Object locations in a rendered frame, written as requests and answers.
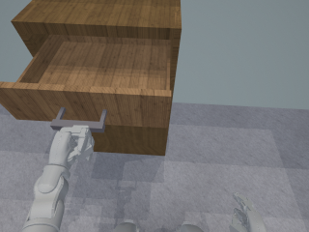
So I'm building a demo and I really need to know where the drawer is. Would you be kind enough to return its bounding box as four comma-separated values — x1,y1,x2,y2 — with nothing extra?
0,34,172,129

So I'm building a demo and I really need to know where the left robot hand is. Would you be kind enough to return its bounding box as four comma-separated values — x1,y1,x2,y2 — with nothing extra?
48,125,95,170

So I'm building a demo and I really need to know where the cabinet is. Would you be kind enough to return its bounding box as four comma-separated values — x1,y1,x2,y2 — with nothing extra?
11,0,182,157

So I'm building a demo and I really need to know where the robot left forearm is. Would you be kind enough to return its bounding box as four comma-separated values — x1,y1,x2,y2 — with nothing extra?
21,164,70,232

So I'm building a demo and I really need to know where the right robot hand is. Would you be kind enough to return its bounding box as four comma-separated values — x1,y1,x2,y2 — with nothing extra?
229,191,267,232

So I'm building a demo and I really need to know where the handle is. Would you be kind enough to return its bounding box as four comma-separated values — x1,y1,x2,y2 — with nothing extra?
50,107,107,133

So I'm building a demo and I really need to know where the robot left thigh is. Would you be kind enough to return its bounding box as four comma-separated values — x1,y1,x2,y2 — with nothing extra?
112,222,140,232

